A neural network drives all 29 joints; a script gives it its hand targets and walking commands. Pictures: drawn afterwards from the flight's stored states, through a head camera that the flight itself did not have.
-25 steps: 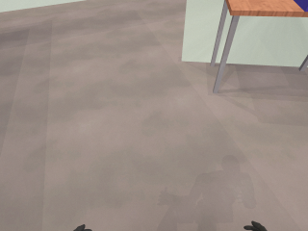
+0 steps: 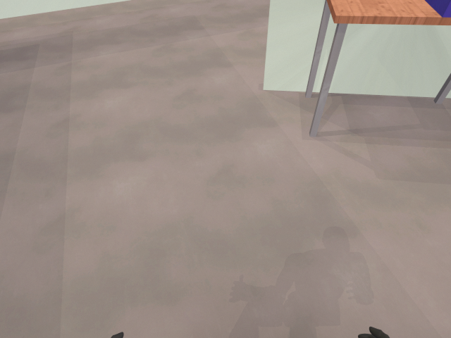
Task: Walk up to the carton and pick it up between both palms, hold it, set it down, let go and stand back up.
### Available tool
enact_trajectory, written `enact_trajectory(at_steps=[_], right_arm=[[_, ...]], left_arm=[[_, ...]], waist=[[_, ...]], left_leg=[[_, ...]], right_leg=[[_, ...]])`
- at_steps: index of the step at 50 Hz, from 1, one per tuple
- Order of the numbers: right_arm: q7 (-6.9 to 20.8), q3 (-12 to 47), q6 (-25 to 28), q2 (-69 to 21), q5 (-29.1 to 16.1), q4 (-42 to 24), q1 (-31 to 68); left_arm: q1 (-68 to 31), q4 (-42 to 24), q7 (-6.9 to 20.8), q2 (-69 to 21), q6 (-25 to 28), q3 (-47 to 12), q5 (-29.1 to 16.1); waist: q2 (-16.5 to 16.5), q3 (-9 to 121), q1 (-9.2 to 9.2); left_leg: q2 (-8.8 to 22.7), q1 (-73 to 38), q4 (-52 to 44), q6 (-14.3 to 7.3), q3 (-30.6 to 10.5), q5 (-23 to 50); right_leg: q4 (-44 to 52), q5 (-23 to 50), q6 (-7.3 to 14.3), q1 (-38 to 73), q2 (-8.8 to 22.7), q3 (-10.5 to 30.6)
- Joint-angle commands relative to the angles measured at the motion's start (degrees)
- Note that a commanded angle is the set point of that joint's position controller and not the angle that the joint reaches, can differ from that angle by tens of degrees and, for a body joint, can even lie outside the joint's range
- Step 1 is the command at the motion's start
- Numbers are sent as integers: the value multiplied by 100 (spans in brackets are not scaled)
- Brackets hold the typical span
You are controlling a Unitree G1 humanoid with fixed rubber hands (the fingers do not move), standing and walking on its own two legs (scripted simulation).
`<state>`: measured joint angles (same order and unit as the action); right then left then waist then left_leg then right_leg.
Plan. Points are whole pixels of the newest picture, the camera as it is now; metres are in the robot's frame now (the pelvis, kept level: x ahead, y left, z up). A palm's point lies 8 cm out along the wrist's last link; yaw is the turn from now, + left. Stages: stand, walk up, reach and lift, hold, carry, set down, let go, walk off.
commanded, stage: walk up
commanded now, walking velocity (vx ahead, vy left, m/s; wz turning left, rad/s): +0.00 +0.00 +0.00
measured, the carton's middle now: out of the picture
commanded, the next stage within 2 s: none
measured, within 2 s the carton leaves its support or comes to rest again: neither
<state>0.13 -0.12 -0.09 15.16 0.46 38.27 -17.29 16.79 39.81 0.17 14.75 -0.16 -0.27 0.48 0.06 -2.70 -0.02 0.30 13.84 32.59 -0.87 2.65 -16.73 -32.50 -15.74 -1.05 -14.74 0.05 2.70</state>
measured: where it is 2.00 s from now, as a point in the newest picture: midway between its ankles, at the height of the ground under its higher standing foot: (354, 244)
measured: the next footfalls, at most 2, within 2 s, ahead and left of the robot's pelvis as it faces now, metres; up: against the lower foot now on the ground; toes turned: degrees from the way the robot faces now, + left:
right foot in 0.44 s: +0.17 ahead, -0.29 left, +0.00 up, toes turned -19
left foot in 0.78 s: +0.37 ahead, -0.10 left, +0.00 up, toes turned -9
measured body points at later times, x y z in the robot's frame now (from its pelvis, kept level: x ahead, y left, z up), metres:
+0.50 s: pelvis +0.09 -0.13 -0.03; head +0.09 -0.14 +0.42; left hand +0.28 +0.11 -0.12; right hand +0.03 -0.43 -0.15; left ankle +0.02 +0.08 -0.68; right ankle +0.14 -0.28 -0.73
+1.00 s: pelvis +0.29 -0.22 -0.01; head +0.30 -0.20 +0.44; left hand +0.47 -0.01 -0.14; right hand +0.23 -0.50 -0.10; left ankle +0.33 -0.10 -0.73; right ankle +0.31 -0.38 -0.67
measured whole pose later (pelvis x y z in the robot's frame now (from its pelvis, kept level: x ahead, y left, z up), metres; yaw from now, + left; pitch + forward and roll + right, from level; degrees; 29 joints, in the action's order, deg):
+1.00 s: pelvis +0.29 -0.22 -0.01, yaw -19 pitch -3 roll +2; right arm -2.3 -1.5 4.9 15.3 3.6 39.4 -25.9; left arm 16.1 40.6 5.7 18.0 -2.2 3.0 2.9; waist -6.5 -3.4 -0.8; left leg 3.8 12.5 34.5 -0.5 9.2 -18.7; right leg -62.6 -18.9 -1.7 -33.8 5.2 0.9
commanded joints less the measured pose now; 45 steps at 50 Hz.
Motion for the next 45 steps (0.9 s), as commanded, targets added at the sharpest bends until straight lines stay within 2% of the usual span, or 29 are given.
enact_trajectory(at_steps=[1,3,4,5,6,7,8,11,13,16,19,20,21,22,23,24,25,26,28,30,33,35,37,38,39,40,41,42,45], right_arm=[[-32,-238,116,759,0,-458,-42],[-35,-238,116,754,-1,-451,-39],[-108,-623,204,1105,391,-439,-803],[-197,-764,255,1590,508,-293,-1142],[-308,-730,316,1564,498,-163,-1158],[-374,-674,383,1401,489,-102,-901],[-397,-619,457,1312,491,-75,-598],[-343,-584,574,1218,416,48,-169],[-318,-600,593,1259,412,180,-195],[-280,-637,585,1368,377,291,-312],[-259,-668,485,1446,352,270,-289],[-252,-641,424,1452,339,250,-185],[-231,-567,353,1312,327,240,-211],[-165,-408,286,914,324,222,-526],[-38,-209,286,433,259,-181,-656],[-22,-333,270,796,125,-674,-203],[-18,-369,252,991,78,-784,14],[-4,-375,249,922,60,-719,-183],[33,-467,236,992,80,-496,-660],[98,-489,221,859,75,-454,-818],[126,-482,239,634,75,-598,-665],[121,-540,291,607,87,-633,-680],[77,-641,356,620,122,-592,-1146],[17,-706,376,696,140,-512,-1619],[-73,-778,403,911,188,-440,-2205],[-179,-838,444,1544,347,-540,-2443],[-308,-788,398,1613,327,-531,-2099],[-382,-713,392,1455,289,-569,-1580],[-341,-516,539,1106,312,-517,-955]], left_arm=[[-2,-509,-33,750,118,243,-4],[11,-510,-33,756,112,241,-2],[-5,-666,225,950,13,409,248],[-476,-933,342,724,-71,387,330],[-760,-1103,397,784,-132,410,419],[-595,-1085,450,849,-181,486,401],[-288,-1019,492,838,-196,533,372],[-137,-920,655,682,-167,590,298],[-333,-940,732,603,-129,588,223],[-508,-901,771,529,-7,604,149],[-165,-737,744,523,124,658,155],[175,-620,703,573,163,702,173],[703,-418,622,727,209,784,188],[1473,-110,483,1068,257,907,202],[1955,-120,350,1851,272,1008,233],[1641,-345,242,2216,246,967,111],[1088,-373,152,2121,209,925,52],[732,-372,88,1955,193,875,72],[270,-410,68,1424,221,697,162],[163,-324,111,1189,287,585,209],[86,-221,170,1210,298,558,232],[53,-173,235,1265,250,566,213],[-160,-157,300,1175,191,517,182],[-212,-181,325,998,161,451,177],[-223,-266,347,720,130,336,192],[-77,-582,382,392,129,262,209],[-51,-616,341,886,5,408,298],[-59,-577,350,1061,-95,444,317],[17,-499,421,944,-97,467,334]], waist=[[-3,142,-12],[-41,131,-1],[86,528,-277],[771,-53,-616],[313,-464,-676],[29,-578,-484],[34,-481,-274],[767,-388,-133],[927,-651,-168],[919,-747,-190],[976,-603,-1],[841,-508,204],[367,-334,487],[-641,191,828],[-2128,583,1062],[-1714,720,1092],[-1166,392,867],[-1027,1,643],[-857,-172,274],[-890,-173,182],[-933,-304,226],[-780,-202,193],[-333,-80,-153],[-30,28,-395],[605,109,-727],[1782,189,-779],[700,-150,-484],[267,-487,-280],[580,-324,-125]], left_leg=[[532,16,-762,-117,-622,368],[541,34,-775,-120,-626,354],[1150,-1414,-1031,-695,-1393,-2330],[2495,-1770,-1987,-1407,-2924,-3501],[3084,-1449,-2246,-1725,-3398,-3478],[3005,-1106,-2245,-1648,-3006,-3167],[2804,-974,-2220,-1435,-2494,-2783],[2275,-570,-2408,-1128,-1100,-2186],[2176,-328,-2513,-1152,-606,-2084],[2055,-112,-2391,-1128,66,-1808],[1979,361,-1998,-1061,531,-1692],[1940,601,-1613,-1001,679,-1703],[1718,880,-626,-882,956,-1262],[1201,1096,1382,-663,1341,-561],[420,2576,3458,-258,1075,-1940],[289,2931,4243,-226,-201,-2019],[567,3094,4584,-266,-688,-1530],[735,3190,4577,-244,-571,-1242],[978,2508,3774,-115,-472,-782],[905,1910,2946,-5,-386,-803],[756,1576,1664,23,-107,-559],[504,949,1085,-35,152,-41],[210,-456,603,-104,432,514],[51,-1265,623,-190,399,160],[466,-1927,164,-399,-385,-881],[2358,-1799,-1786,-1010,-3837,-3731],[2869,-1189,-2540,-1392,-5116,-4834],[2802,-872,-2378,-1422,-4572,-4564],[2171,-513,-2043,-1232,-2477,-2368]], right_leg=[[574,567,243,-83,408,460],[574,561,237,-85,400,461],[-590,-1896,341,-1553,-36,324],[-1950,-1735,163,-3046,-126,-296],[-2728,-1328,148,-3676,410,414],[-3018,-934,108,-3660,558,601],[-3057,-643,54,-3464,622,684],[-2643,-328,-99,-2708,637,409],[-2201,-193,-83,-2524,724,215],[-1285,39,68,-1844,765,-156],[-773,67,228,-543,559,-719],[-586,171,298,53,426,-930],[-449,-19,373,775,176,-1076],[-287,-579,498,1622,-120,-1008],[789,-2350,1121,2218,1181,1789],[2108,-3609,1705,1709,2024,3784],[2209,-3893,1859,1341,2269,3768],[1997,-3760,1838,962,2263,3253],[1873,-2835,1666,169,1874,2168],[1884,-2135,1619,-344,1664,1535],[1776,-1711,1661,-501,1511,1044],[1607,-2008,1534,-808,1316,717],[954,-2615,1266,-1683,1068,320],[355,-2967,1056,-2249,878,173],[-1100,-2815,773,-2787,502,-218],[-3540,-2156,331,-3428,-184,-715],[-4236,-1704,202,-3595,23,55],[-4538,-1161,137,-3756,274,153],[-3901,-535,-79,-3178,658,232]])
